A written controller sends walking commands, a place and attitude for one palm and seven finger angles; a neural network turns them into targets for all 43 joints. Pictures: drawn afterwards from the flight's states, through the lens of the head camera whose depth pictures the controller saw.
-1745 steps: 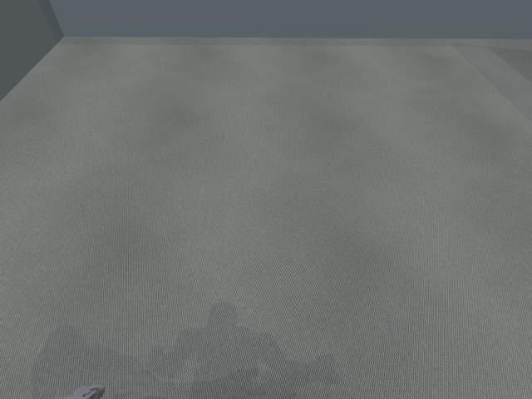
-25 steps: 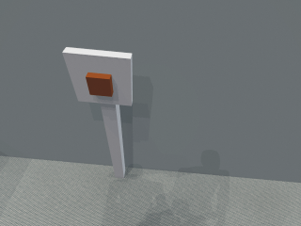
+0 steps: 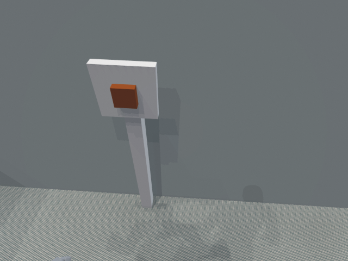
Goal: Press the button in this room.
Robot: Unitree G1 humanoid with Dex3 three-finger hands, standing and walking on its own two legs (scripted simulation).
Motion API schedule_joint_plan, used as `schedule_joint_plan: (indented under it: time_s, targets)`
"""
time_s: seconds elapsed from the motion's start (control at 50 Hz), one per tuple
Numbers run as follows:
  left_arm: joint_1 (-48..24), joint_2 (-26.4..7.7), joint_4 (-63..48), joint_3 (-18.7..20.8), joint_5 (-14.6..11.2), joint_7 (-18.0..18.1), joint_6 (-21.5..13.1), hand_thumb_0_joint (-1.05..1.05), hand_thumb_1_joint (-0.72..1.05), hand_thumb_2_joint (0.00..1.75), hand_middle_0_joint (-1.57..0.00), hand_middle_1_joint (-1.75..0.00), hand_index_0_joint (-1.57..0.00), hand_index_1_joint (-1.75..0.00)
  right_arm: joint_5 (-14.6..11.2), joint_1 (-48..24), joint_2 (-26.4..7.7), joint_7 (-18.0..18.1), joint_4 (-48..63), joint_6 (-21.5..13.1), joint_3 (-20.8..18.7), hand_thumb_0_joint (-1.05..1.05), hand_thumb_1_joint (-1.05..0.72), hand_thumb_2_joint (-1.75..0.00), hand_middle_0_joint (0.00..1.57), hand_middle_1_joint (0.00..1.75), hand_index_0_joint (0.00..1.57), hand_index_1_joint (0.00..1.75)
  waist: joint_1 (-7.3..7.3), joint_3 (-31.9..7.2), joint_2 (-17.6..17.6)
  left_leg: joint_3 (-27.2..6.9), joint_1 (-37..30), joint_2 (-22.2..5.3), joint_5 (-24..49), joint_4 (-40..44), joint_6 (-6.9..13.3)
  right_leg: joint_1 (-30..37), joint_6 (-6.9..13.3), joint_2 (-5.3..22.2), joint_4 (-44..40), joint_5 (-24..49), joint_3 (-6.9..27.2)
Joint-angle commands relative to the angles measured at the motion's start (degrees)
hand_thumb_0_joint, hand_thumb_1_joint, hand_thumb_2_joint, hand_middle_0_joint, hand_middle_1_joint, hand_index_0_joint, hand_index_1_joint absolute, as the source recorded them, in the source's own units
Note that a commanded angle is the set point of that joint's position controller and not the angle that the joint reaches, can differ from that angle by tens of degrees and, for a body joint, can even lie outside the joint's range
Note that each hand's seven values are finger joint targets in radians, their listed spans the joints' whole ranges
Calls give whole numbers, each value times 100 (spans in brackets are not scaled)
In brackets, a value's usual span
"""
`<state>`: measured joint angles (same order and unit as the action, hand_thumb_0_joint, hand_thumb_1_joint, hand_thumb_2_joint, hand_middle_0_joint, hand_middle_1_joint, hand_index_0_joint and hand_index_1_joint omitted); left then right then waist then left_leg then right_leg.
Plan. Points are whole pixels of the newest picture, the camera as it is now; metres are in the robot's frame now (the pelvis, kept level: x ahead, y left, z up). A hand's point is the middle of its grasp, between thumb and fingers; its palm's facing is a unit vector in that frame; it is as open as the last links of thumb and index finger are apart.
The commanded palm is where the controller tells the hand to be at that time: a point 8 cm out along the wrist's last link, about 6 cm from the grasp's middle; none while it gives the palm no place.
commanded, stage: come to a stop and stand still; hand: left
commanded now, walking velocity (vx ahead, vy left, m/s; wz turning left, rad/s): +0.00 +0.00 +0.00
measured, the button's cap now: (125, 95) +0.55 +0.19 +0.09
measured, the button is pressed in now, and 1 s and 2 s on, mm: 0 0 0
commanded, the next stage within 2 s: look again from close up in 0.16 s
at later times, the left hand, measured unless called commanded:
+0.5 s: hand out of the picture +0.04 +0.21 -0.16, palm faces -0.05 -0.96 -0.27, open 7.4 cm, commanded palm none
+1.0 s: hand out of the picture +0.08 +0.20 -0.16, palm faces -0.04 -0.97 -0.25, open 7.4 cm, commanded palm none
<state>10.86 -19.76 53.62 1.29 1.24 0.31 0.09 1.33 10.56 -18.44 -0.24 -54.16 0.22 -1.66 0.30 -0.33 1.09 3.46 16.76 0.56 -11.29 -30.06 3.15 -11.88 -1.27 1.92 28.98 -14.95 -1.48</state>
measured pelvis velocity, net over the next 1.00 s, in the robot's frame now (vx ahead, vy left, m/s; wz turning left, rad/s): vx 0.03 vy -0.01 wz -0.02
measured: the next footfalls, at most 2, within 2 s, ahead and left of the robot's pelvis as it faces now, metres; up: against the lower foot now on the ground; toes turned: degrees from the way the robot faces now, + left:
none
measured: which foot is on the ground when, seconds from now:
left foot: down 0.00-1.00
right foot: down 0.00-1.00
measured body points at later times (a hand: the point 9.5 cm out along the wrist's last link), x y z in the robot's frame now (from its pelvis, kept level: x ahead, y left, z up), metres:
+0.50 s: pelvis +0.01 -0.01 +0.01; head +0.02 -0.01 +0.46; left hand +0.05 +0.26 -0.14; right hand +0.06 -0.29 -0.13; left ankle +0.06 +0.08 -0.73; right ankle +0.01 -0.14 -0.73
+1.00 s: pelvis +0.03 -0.01 +0.01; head +0.03 +0.00 +0.46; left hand +0.08 +0.25 -0.14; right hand +0.08 -0.27 -0.13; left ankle +0.06 +0.08 -0.73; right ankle +0.01 -0.14 -0.73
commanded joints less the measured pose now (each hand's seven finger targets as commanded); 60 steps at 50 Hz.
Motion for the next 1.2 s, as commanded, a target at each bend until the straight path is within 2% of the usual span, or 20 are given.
schedule_joint_plan:
  time_s: [0.0, 0.04, 0.1, 0.22, 0.58, 0.66, 0.82, 0.86, 0.88, 0.92, 0.96, 1.02, 1.1, 1.18]
  targets:
    - [-158, -961, -263, 140, 1, 24, -135, 0, 90, 90, -20, -30, -20, -30, 5, -295, -1188, 11, 368, -166, -254, 0, -90, -90, 20, 30, 20, 30, -11, 200, -40, -1200, 123, -758, -1490, 1344, -1, -285, 379, 324, -676, -701, 460]
    - [-146, -987, -192, 122, -4, 17, -134, 0, 90, 90, -20, -30, -20, -30, -5, -311, -1233, 5, 292, -175, -233, 0, -90, -90, 20, 30, 20, 30, -16, 114, 17, -1190, 83, -772, -1456, 1391, -12, -185, 375, 349, -710, -614, 460]
    - [-140, -1015, -61, 87, -8, 19, -140, 0, 90, 90, -20, -30, -20, -30, -21, -318, -1238, -4, 174, -174, -203, 0, -90, -90, 20, 30, 20, 30, -7, 84, -82, -1156, -35, -768, -1297, 1398, -27, -187, 368, 389, -797, -566, 494]
    - [-85, -999, 175, 23, -26, 31, -157, 0, 90, 90, -20, -30, -20, -30, -46, -315, -1194, -4, -100, -170, -150, 0, -90, -90, 20, 30, 20, 30, 18, 140, -89, -1011, -250, -734, -910, 1306, -79, -267, 362, 462, -996, -489, 606]
    - [194, -624, 580, -57, -45, 126, -190, 0, 90, 90, -20, -30, -20, -30, -96, -305, -803, 49, -668, -179, -51, 0, -90, -90, 20, 30, 20, 30, -12, -29, -183, -709, -745, -754, 560, 1017, -129, 117, 283, 497, -1056, 655, 583]
    - [163, -566, 597, -66, -43, 132, -172, 0, 90, 90, -20, -30, -20, -30, -98, -331, -745, 52, -714, -172, -48, 0, -90, -90, 20, 30, 20, 30, -11, 80, -92, -698, -716, -756, 406, 1122, -143, 102, 258, 488, -1082, 529, 565]
    - [118, -524, 568, -53, -32, 135, -166, 0, 90, 90, -20, -30, -20, -30, -90, -364, -721, 54, -715, -174, -53, 0, -90, -90, 20, 30, 20, 30, -12, 76, -149, -725, -775, -760, 536, 1161, -141, 167, 243, 489, -1100, 647, 543]
    - [375, -71, 706, -151, -40, 148, -114, 0, 90, 90, -20, -30, -20, -30, -67, -149, -258, 38, -844, -121, 68, 0, -90, -90, 20, 30, 20, 30, -13, -27, -204, -624, -816, -716, 202, 1121, -210, 215, 189, 487, -1100, 326, 508]
    - [413, -53, 710, -164, -35, 153, -103, 0, 90, 90, -20, -30, -20, -30, -69, -103, -240, 41, -848, -111, 66, 0, -90, -90, 20, 30, 20, 30, -11, 44, -146, -644, -783, -703, 228, 1115, -207, 168, 190, 470, -1096, 340, 505]
    - [354, -217, 687, -136, -33, 152, -123, 0, 90, 90, -20, -30, -20, -30, -86, -183, -399, 56, -821, -132, 42, 0, -90, -90, 20, 30, 20, 30, -30, 230, -183, -664, -737, -729, 544, 1139, -189, 125, 193, 477, -1117, 656, 510]
    - [330, -349, 653, -105, -34, 152, -142, 0, 90, 90, -20, -30, -20, -30, -97, -226, -544, 71, -805, -165, 7, 0, -90, -90, 20, 30, 20, 30, -36, 170, -133, -677, -804, -757, 818, 1149, -161, 207, 200, 487, -1098, 893, 508]
    - [371, -295, 660, -97, -37, 165, -142, 0, 90, 90, -20, -30, -20, -30, -104, -177, -516, 86, -821, -179, 6, 0, -90, -90, 20, 30, 20, 30, -27, 80, -137, -658, -901, -768, 1027, 1134, -155, 314, 187, 483, -1074, 1027, 476]
    - [465, -206, 702, -102, -33, 176, -130, 0, 90, 90, -20, -30, -20, -30, -110, -105, -434, 96, -865, -179, 8, 0, -90, -90, 20, 30, 20, 30, -34, 113, -69, -671, -900, -761, 967, 1181, -153, 333, 176, 477, -1098, 925, 457]
    - [540, -131, 744, -106, -26, 180, -109, 0, 90, 90, -20, -30, -20, -30, -111, -50, -383, 96, -893, -159, -2, 0, -90, -90, 20, 30, 20, 30, -32, 275, -71, -709, -807, -756, 528, 1317, -160, 239, 167, 455, -1139, 629, 439]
